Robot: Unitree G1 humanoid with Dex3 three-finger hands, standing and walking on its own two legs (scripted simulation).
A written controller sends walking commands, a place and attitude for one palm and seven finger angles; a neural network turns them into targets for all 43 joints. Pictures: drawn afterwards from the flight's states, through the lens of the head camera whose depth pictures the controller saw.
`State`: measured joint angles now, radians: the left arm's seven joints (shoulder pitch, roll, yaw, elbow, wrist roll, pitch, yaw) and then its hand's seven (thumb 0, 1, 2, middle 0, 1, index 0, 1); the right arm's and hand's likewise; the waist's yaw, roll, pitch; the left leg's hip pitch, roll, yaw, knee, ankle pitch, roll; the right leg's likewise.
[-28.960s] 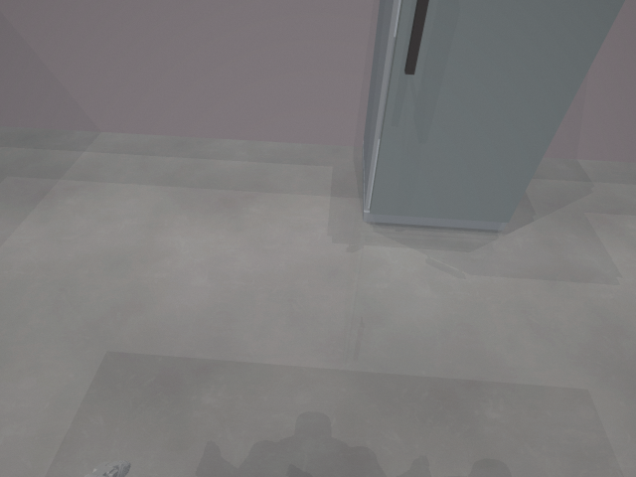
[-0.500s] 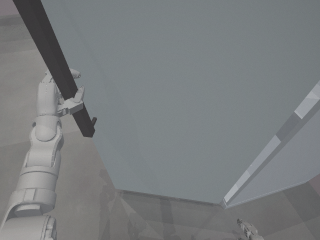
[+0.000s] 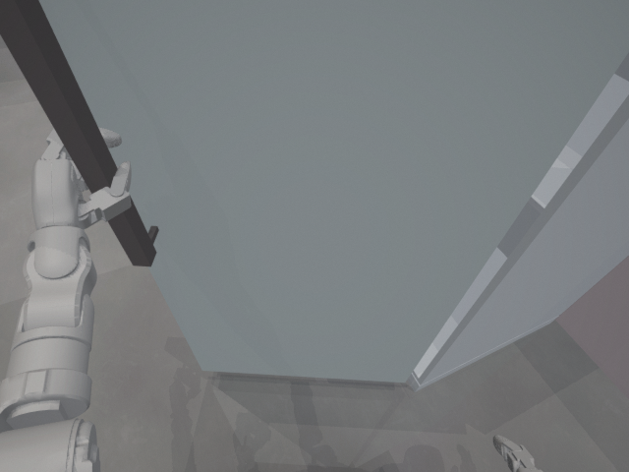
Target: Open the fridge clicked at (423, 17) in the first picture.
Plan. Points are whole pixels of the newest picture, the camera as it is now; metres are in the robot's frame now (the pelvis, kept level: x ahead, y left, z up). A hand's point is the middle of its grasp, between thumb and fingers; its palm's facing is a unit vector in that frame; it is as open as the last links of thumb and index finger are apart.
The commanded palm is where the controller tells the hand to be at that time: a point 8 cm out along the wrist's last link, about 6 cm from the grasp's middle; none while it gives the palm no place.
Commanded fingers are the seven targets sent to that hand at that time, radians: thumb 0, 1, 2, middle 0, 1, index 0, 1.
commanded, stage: stop walking and hold the door back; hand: left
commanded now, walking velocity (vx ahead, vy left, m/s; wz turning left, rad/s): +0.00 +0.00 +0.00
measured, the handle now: (92, 128) +0.45 +0.26 +0.20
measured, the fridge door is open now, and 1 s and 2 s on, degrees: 63 64 64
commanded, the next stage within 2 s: loosen the grip on the handle in 0.16 s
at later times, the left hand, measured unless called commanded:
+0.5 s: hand (109, 194) +0.40 +0.25 +0.15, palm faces +0.31 -0.92 -0.22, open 8.9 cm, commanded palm +0.36 +0.29 +0.14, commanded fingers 0.00 -0.55 0.20 -0.41 -1.35 -0.41 -1.35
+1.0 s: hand (94, 203) +0.40 +0.27 +0.13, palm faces +0.34 -0.91 -0.22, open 14.5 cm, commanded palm +0.36 +0.32 +0.14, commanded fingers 0.00 -0.55 0.20 -0.25 -1.15 -0.25 -1.15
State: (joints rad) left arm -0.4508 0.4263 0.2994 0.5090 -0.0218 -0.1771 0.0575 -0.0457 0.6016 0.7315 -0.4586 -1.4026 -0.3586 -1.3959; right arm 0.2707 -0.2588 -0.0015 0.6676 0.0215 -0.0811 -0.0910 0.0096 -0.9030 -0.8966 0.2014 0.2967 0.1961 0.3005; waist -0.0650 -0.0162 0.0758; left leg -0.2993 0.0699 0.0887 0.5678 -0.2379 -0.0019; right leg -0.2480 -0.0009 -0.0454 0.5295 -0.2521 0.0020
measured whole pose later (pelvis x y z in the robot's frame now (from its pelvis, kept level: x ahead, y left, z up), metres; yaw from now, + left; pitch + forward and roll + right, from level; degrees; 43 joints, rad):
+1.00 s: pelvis +0.03 +0.00 -0.01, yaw +1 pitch +5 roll +0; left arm -0.36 0.40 0.35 0.50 -0.05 -0.25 -0.03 -0.01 -0.54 0.21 -0.31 -1.19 -0.27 -1.17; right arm 0.27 -0.25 0.00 0.68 0.01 -0.09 -0.07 0.01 -0.90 -0.90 0.21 0.30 0.20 0.30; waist -0.01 0.01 -0.06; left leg -0.44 0.06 0.07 0.65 -0.30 0.00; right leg -0.39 -0.02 -0.06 0.63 -0.34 -0.01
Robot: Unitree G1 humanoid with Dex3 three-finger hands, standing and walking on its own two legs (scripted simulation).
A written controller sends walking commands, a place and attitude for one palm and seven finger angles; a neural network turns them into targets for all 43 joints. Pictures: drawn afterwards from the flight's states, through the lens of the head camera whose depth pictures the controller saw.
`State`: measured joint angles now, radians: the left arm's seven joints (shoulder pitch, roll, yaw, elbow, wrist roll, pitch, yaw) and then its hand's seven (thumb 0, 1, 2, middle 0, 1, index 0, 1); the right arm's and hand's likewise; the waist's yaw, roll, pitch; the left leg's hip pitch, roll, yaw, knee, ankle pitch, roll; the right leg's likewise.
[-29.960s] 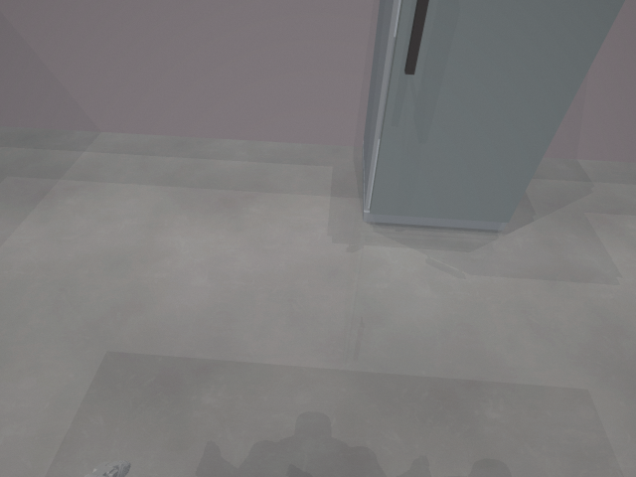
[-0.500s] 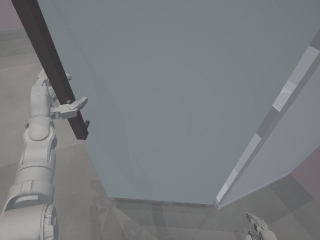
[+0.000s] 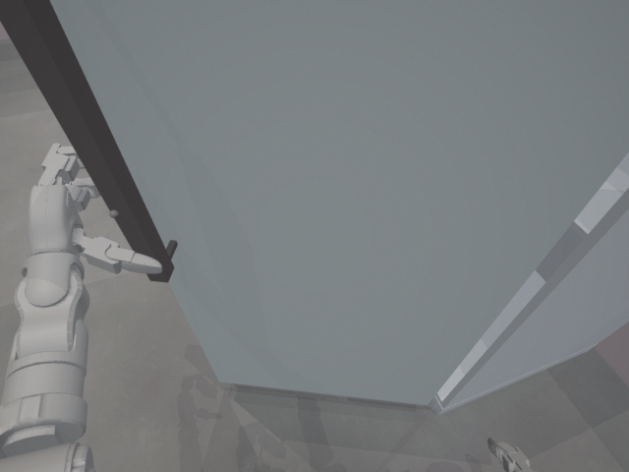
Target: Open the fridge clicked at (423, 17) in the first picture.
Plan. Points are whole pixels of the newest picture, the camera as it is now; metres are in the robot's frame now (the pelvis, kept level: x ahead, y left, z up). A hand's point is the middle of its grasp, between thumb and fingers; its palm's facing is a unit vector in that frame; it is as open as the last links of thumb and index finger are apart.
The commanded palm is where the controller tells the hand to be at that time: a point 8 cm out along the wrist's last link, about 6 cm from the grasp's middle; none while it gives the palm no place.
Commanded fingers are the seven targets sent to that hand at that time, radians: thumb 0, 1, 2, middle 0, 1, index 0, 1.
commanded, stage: slip the hand off the handle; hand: left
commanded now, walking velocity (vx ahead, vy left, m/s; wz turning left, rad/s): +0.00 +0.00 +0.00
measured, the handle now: (112, 144) +0.41 +0.26 +0.21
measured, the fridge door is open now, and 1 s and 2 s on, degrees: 64 64 64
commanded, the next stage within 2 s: draw the hand back to the body in 1.22 s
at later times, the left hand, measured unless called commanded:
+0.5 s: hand (66, 218) +0.36 +0.32 +0.14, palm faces +0.33 -0.92 -0.23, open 14.7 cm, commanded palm +0.32 +0.36 +0.15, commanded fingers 0.00 -0.55 0.20 -0.25 -1.15 -0.25 -1.15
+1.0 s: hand (46, 274) +0.28 +0.30 +0.14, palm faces +0.33 -0.92 -0.23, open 14.7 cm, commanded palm +0.24 +0.34 +0.15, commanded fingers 0.00 -0.55 0.20 -0.25 -1.15 -0.25 -1.15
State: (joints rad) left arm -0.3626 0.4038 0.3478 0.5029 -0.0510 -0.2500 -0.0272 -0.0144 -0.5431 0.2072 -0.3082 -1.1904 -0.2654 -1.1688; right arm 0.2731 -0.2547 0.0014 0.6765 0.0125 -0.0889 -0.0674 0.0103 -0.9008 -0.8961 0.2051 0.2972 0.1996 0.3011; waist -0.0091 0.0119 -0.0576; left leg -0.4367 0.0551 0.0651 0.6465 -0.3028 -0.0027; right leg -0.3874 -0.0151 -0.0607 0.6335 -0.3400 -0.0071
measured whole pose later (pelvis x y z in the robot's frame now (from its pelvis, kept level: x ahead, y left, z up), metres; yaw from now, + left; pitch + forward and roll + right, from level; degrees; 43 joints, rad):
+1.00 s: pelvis -0.01 +0.01 -0.01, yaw +1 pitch +4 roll -1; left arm -0.07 0.41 0.39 0.22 -0.15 -0.24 -0.12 -0.02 -0.55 0.20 -0.26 -1.15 -0.25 -1.15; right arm 0.25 -0.25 0.03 0.63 0.02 -0.12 -0.09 0.01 -0.90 -0.90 0.20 0.30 0.20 0.30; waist 0.02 0.03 -0.08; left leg -0.46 0.05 0.05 0.71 -0.32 0.01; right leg -0.39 -0.02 -0.07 0.67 -0.35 0.01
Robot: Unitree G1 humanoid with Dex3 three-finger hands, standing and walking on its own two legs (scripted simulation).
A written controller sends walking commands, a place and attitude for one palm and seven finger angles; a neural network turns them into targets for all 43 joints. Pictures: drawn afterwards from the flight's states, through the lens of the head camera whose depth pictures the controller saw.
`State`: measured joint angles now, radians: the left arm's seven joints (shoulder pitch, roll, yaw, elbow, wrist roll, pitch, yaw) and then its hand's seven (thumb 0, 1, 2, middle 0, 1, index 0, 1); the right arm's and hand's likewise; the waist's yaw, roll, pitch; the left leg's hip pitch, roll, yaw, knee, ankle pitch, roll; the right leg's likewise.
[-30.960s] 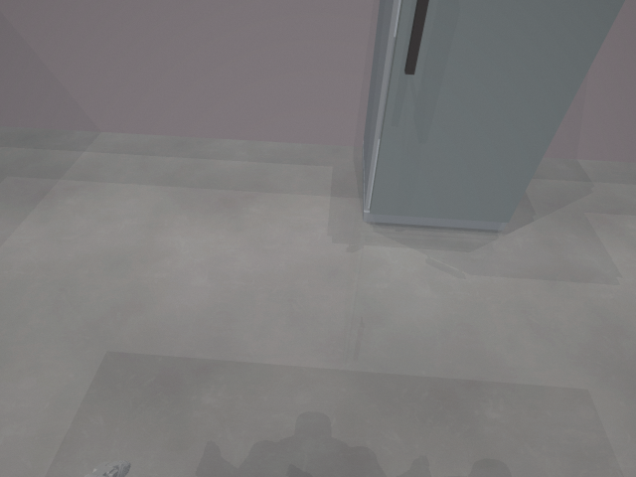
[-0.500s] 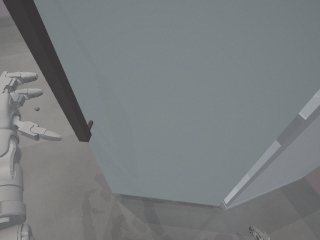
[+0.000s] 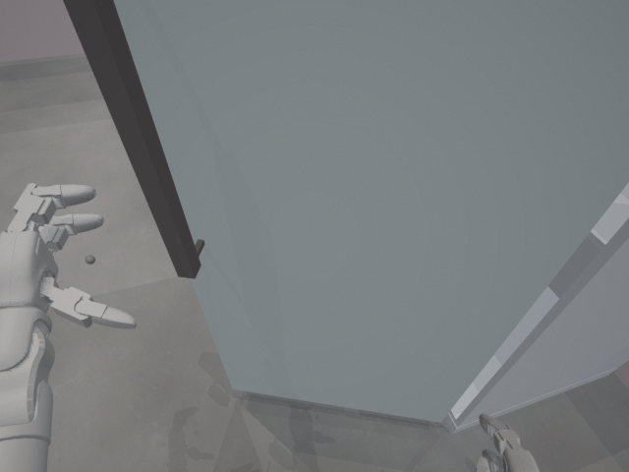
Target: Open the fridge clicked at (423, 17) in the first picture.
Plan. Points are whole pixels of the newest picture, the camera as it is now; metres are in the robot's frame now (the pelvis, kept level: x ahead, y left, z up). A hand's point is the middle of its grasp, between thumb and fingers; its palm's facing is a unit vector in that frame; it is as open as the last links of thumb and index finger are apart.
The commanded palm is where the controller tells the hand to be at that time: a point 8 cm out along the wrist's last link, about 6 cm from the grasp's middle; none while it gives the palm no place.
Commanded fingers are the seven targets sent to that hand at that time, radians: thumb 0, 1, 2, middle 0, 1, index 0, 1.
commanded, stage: slip the hand off the handle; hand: left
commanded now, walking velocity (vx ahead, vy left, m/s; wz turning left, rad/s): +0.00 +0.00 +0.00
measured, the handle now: (155, 143) +0.43 +0.24 +0.22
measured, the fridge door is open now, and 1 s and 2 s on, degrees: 64 64 64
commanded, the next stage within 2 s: draw the hand back to the body in 0.22 s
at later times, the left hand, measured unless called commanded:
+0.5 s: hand (77, 282) +0.26 +0.27 +0.16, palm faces +0.23 -0.97 +0.00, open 14.7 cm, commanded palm +0.21 +0.31 +0.16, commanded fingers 0.00 -0.55 0.20 -0.25 -1.15 -0.25 -1.15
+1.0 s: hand (57, 313) +0.22 +0.27 +0.16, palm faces +0.45 -0.85 -0.28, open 13.9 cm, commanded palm +0.17 +0.30 +0.18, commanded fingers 0.00 -0.04 0.44 -0.23 -0.85 -0.23 -0.85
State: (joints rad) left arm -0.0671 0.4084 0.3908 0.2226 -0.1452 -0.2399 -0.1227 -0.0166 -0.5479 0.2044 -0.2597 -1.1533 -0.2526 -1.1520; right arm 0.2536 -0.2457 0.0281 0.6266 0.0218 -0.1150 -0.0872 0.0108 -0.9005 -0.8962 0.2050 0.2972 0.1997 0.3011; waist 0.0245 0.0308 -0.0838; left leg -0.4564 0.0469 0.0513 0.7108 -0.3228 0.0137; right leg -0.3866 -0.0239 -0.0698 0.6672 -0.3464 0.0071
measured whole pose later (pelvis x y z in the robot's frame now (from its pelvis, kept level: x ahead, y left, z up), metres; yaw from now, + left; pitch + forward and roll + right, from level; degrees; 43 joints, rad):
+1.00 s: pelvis +0.01 -0.02 +0.01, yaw +2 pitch -2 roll -1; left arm 0.26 0.36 0.36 -0.20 -0.16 0.01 0.01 -0.02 -0.36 0.30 -0.25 -1.04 -0.24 -1.04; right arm 0.20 -0.25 0.05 0.65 0.02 -0.25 -0.11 0.01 -0.90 -0.90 0.20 0.30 0.20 0.30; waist 0.08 0.05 -0.02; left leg -0.25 0.04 0.03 0.56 -0.27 -0.01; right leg -0.18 -0.02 -0.10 0.53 -0.31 -0.01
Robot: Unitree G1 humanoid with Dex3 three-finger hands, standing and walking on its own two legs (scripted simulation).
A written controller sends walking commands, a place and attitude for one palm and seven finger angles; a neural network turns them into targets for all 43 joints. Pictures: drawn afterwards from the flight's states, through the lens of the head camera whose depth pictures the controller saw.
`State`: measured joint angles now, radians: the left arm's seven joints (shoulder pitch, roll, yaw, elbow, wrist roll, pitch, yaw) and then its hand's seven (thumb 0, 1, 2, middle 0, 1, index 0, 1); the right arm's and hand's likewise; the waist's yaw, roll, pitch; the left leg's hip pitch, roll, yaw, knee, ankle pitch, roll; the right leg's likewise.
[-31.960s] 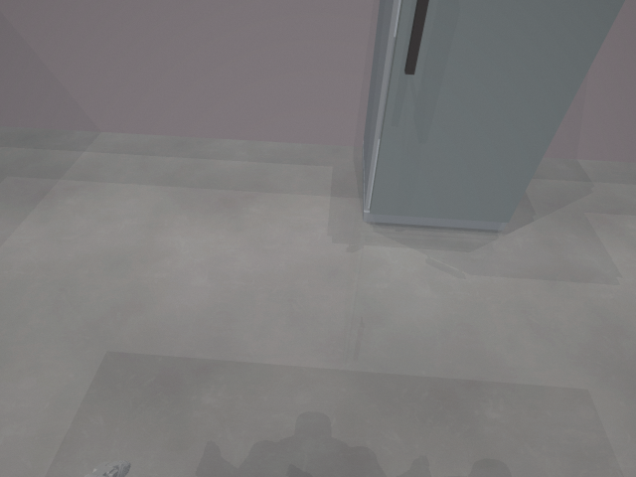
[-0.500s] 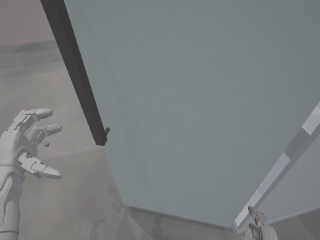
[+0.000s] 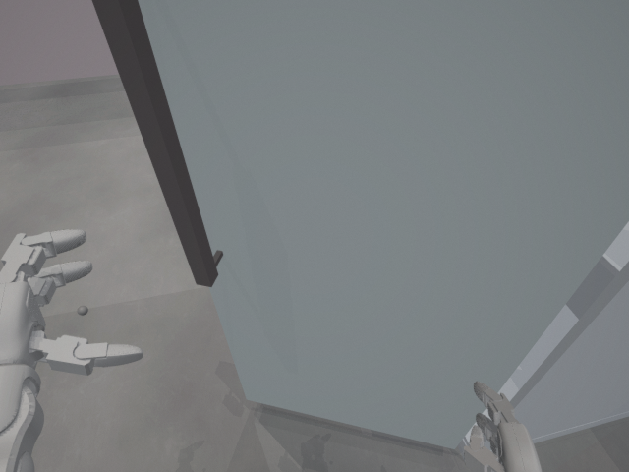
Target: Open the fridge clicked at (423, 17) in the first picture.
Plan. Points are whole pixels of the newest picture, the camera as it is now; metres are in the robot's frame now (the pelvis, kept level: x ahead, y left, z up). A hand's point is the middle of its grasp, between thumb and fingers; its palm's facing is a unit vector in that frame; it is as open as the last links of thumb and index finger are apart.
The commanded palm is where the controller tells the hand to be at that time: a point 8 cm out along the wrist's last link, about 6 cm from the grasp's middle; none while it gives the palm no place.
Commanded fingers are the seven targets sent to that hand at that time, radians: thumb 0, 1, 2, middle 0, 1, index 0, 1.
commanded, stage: draw the hand back to the body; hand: left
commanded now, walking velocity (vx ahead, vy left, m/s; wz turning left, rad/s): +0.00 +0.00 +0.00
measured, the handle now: (180, 159) +0.43 +0.24 +0.20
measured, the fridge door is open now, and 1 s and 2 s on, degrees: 64 64 64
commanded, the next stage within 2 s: step back with the hand held close in 0.92 s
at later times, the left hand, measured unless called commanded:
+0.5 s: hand (82, 305) +0.22 +0.27 +0.16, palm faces +0.43 -0.82 -0.37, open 9.2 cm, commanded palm +0.16 +0.31 +0.18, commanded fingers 0.00 0.86 0.88 -0.20 -0.32 -0.20 -0.32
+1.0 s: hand (77, 311) +0.21 +0.27 +0.17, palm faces +0.45 -0.82 -0.36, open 7.4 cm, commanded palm +0.16 +0.30 +0.18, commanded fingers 0.00 0.90 0.90 -0.20 -0.30 -0.20 -0.30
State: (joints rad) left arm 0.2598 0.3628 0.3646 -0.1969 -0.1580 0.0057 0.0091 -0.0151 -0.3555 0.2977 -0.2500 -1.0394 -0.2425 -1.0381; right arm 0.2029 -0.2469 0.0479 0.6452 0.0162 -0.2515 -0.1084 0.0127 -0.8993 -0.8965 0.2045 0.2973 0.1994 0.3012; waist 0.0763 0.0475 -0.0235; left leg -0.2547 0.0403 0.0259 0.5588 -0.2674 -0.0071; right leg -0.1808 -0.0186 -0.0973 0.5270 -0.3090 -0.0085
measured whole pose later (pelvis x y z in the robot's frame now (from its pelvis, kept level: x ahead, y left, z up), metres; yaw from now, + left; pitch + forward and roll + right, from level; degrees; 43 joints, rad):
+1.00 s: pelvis +0.01 +0.01 +0.01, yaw -1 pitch -5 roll +0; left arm 0.42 0.34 0.33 -0.36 -0.07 -0.06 0.10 0.01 0.89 0.90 -0.21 -0.31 -0.21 -0.30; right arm 0.20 -0.22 0.03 0.65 -0.02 -0.12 -0.09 0.01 -0.90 -0.90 0.21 0.30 0.20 0.30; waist 0.08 0.05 0.01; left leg -0.09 0.03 0.06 0.42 -0.23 0.00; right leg -0.03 -0.02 -0.07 0.39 -0.26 0.00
